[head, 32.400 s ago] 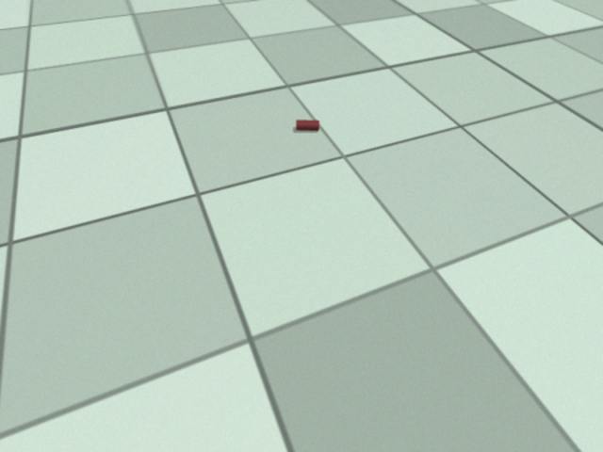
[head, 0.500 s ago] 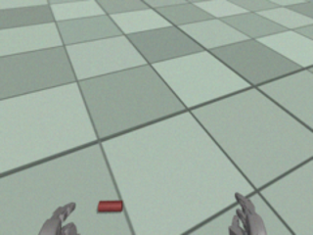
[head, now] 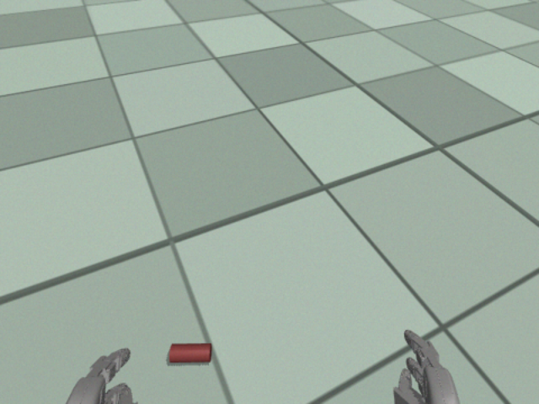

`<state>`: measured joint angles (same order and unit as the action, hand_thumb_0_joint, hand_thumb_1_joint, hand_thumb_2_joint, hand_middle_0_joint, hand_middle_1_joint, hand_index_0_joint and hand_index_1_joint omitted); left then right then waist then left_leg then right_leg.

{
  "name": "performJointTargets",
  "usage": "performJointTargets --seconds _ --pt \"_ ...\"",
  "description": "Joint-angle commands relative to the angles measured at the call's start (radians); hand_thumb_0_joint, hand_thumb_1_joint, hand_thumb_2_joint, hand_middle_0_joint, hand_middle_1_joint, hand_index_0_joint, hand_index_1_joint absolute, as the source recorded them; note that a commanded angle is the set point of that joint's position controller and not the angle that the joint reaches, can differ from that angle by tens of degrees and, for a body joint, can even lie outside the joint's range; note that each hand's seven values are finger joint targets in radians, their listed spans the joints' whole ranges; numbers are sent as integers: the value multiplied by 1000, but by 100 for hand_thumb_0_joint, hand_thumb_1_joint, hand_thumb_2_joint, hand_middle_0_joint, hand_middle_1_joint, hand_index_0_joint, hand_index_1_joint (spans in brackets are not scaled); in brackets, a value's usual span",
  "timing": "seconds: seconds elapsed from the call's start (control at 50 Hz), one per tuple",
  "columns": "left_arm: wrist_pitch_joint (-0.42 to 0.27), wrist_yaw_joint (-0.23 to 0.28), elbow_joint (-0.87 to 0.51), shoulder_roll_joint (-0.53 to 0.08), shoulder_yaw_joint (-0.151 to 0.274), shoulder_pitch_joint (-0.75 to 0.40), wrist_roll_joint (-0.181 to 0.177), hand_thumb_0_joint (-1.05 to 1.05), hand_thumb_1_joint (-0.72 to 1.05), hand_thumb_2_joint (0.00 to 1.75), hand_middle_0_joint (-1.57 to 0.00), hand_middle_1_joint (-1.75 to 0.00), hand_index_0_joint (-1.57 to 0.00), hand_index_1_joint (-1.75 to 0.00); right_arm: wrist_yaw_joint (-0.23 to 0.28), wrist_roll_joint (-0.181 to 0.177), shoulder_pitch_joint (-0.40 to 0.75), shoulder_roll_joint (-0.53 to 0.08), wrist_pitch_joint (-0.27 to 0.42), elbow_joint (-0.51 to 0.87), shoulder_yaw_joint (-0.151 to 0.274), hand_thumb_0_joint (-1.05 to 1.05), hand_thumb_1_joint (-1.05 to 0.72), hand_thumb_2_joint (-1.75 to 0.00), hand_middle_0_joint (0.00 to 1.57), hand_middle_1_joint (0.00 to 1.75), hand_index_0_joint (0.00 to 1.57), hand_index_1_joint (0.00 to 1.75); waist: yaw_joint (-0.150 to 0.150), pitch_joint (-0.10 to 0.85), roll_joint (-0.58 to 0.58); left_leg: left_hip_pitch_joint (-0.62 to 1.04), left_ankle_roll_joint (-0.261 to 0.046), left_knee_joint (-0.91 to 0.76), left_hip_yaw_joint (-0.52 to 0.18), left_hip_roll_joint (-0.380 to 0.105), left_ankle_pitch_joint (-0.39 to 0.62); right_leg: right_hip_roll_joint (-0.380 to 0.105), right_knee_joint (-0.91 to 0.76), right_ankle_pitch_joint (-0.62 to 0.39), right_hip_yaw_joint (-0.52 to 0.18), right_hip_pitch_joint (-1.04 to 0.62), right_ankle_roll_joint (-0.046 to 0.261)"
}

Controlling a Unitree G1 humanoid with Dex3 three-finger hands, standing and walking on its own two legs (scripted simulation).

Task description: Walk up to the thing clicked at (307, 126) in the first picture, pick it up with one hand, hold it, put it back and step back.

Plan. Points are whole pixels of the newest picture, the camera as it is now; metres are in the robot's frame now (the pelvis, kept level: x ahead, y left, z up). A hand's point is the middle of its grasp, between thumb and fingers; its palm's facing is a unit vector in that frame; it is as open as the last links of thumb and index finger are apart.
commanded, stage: stand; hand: left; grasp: from above
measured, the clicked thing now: (191, 352) +0.44 +0.22 -0.68
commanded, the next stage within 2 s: none
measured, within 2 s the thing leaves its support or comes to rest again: neither
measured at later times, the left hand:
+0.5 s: hand out of the picture +0.05 +0.24 -0.11, palm faces +0.04 -0.95 -0.32, open 7.4 cm
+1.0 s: hand out of the picture +0.03 +0.24 -0.10, palm faces +0.04 -0.94 -0.34, open 7.4 cm
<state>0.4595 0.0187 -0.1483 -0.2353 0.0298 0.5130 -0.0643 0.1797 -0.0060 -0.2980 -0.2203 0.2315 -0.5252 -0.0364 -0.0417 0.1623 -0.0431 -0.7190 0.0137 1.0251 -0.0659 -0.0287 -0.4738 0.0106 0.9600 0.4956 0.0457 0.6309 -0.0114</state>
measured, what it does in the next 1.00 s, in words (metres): rises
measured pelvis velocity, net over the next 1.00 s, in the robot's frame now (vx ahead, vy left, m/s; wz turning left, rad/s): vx -0.01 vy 0.00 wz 0.01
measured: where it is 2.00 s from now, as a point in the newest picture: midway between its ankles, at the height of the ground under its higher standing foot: outside the picture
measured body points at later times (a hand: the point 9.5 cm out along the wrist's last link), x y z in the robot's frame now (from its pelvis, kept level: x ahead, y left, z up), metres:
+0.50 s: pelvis -0.01 +0.01 +0.05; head +0.00 +0.01 +0.50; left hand +0.05 +0.29 -0.08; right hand +0.08 -0.27 -0.08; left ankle +0.02 +0.12 -0.68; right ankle -0.01 -0.13 -0.68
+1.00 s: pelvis -0.01 +0.00 +0.07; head -0.02 +0.00 +0.52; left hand +0.02 +0.29 -0.07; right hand +0.05 -0.28 -0.08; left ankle +0.02 +0.12 -0.68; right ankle -0.01 -0.13 -0.68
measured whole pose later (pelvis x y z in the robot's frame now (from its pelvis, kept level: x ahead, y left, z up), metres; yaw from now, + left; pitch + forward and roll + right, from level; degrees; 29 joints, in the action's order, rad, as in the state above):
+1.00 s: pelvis -0.01 +0.00 +0.07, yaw +0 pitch -5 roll +0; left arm 0.00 0.02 1.13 -0.30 0.04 0.18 0.03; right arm 0.01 0.03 -0.15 -0.30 0.00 -1.12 0.03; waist 0.01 -0.07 -0.02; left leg -0.15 0.00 0.40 -0.03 0.00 -0.17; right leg -0.03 0.38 0.21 0.02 0.09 -0.02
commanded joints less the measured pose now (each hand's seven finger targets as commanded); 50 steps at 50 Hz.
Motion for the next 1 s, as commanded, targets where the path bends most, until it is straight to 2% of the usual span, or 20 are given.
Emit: performJointTargets --seconds 0.0,0.02,0.04,0.06,0.08,0.1,0.12,0.14,0.2,0.24,0.3,0.36,0.44,0.52,0.64,0.66,0.74,0.82,0.9,0.98 --pt "-52 13 -203 -109 57 -17 12 0 90 90 -20 -30 -20 -30 18 -3 66 -126 56 165 59 0 -90 -90 20 30 20 30 -1 96 -9 144 -28 -160 21 23 227 17 -160 -227 15 -15 12" --pt "-265 50 148 -185 60 -322 131 0 90 90 -20 -30 -20 -30 -41 113 145 -226 -48 -99 91 0 -90 -90 20 30 20 30 84 -153 38 157 -78 -259 -23 -22 402 -60 -199 -232 -64 -197 43" --pt "-334 43 337 -205 81 -231 134 0 90 90 -20 -30 -20 -30 -73 113 157 -237 -90 -104 114 0 -90 -90 20 30 20 30 79 -80 111 213 -85 -238 15 -1 370 -80 -253 -209 -129 -215 77" --pt "-369 38 388 -214 76 -229 139 0 90 90 -20 -30 -20 -30 -94 117 154 -229 -110 -94 112 0 -90 -90 20 30 20 30 58 -76 148 235 -86 -239 22 11 329 -99 -281 -188 -177 -195 94" --pt "-387 29 417 -209 68 -257 134 0 90 90 -20 -30 -20 -30 -107 121 121 -227 -123 -92 106 0 -90 -90 20 30 20 30 31 -86 97 242 -82 -268 3 9 296 -82 -280 -178 -171 -175 90" --pt "-403 24 455 -214 61 -263 132 0 90 90 -20 -30 -20 -30 -123 103 129 -219 -128 -109 101 0 -90 -90 20 30 20 30 51 -69 41 285 -81 -297 -16 9 287 -80 -258 -201 -147 -217 85" --pt "-413 21 491 -210 58 -278 129 0 90 90 -20 -30 -20 -30 -141 77 123 -206 -130 -138 102 0 -90 -90 20 30 20 30 58 -43 4 317 -88 -320 -20 1 290 -86 -249 -229 -129 -253 66" --pt "-417 19 527 -205 60 -266 123 0 90 90 -20 -30 -20 -30 -151 68 137 -215 -134 -156 109 0 -90 -90 20 30 20 30 76 -53 30 349 -83 -332 -12 -2 296 -87 -265 -229 -129 -244 60" --pt "-430 22 651 -200 65 -310 112 0 90 90 -20 -30 -20 -30 -164 54 160 -214 -148 -192 118 0 -90 -90 20 30 20 30 76 -53 40 365 -77 -374 -36 -11 257 -88 -311 -189 -120 -265 46" --pt "-445 21 720 -190 62 -314 111 0 90 90 -20 -30 -20 -30 -164 57 164 -223 -157 -226 119 0 -90 -90 20 30 20 30 77 -45 4 395 -82 -411 -57 -30 289 -81 -314 -237 -99 -306 37" --pt "-459 22 810 -190 62 -324 112 0 90 90 -20 -30 -20 -30 -160 60 179 -227 -171 -260 119 0 -90 -90 20 30 20 30 74 -98 -6 388 -80 -489 -80 -41 237 -73 -364 -227 -91 -336 30" --pt "-469 24 890 -207 63 -332 108 0 90 90 -20 -30 -20 -30 -156 54 172 -226 -181 -305 118 0 -90 -90 20 30 20 30 63 -110 35 443 -71 -492 -61 -33 316 -92 -417 -297 -105 -370 38" --pt "-474 24 980 -214 56 -336 101 0 90 90 -20 -30 -20 -30 -150 48 160 -238 -196 -366 117 0 -90 -90 20 30 20 30 50 -166 33 476 -61 -560 -62 -34 260 -101 -509 -272 -119 -380 38" --pt "-473 24 1054 -217 52 -322 97 0 90 90 -20 -30 -20 -30 -148 43 173 -249 -201 -411 115 0 -90 -90 20 30 20 30 58 -180 13 507 -56 -630 -81 -52 251 -98 -548 -286 -103 -430 30" --pt "-476 25 1133 -226 45 -335 98 0 90 90 -20 -30 -20 -30 -147 34 179 -251 -206 -465 110 0 -90 -90 20 30 20 30 55 -200 25 540 -46 -683 -74 -56 261 -108 -607 -290 -106 -470 22" --pt "-477 24 1141 -234 45 -338 99 0 90 90 -20 -30 -20 -30 -147 34 180 -251 -205 -472 110 0 -90 -90 20 30 20 30 54 -188 28 560 -45 -684 -69 -55 292 -113 -616 -308 -108 -472 23" --pt "-472 22 1179 -233 41 -338 99 0 90 90 -20 -30 -20 -30 -148 34 193 -258 -213 -493 110 0 -90 -90 20 30 20 30 59 -230 24 519 -40 -730 -83 -59 184 -106 -634 -246 -100 -479 18" --pt "-475 20 1199 -239 40 -349 98 0 90 90 -20 -30 -20 -30 -151 33 193 -259 -211 -511 106 0 -90 -90 20 30 20 30 58 -220 19 521 -37 -743 -83 -62 198 -110 -647 -270 -101 -499 16" --pt "-481 19 1212 -248 37 -370 94 0 90 90 -20 -30 -20 -30 -154 30 195 -257 -210 -525 102 0 -90 -90 20 30 20 30 52 -201 39 568 -37 -722 -64 -60 283 -126 -678 -284 -115 -498 19" --pt "-479 20 1229 -255 39 -374 92 0 90 90 -20 -30 -20 -30 -156 31 201 -259 -214 -533 99 0 -90 -90 20 30 20 30 52 -222 43 557 -38 -728 -63 -61 249 -125 -693 -254 -117 -490 17"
